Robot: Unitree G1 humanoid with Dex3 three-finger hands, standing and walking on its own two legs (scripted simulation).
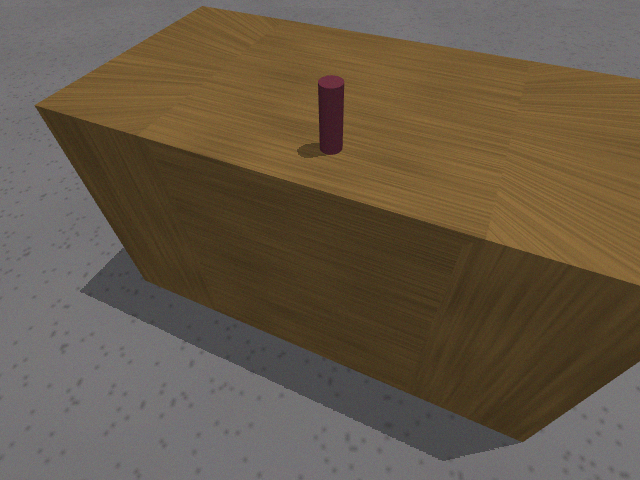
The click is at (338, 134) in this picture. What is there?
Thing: slim round
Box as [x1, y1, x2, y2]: [318, 75, 343, 154]
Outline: 328,75 321,77 318,80 319,136 321,151 324,153 333,154 339,152 342,147 343,80 338,76
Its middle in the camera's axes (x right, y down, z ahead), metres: +0.02 -0.24 +0.77
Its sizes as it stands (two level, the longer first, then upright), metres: 0.048 0.048 0.146
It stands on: a support 0.75 m high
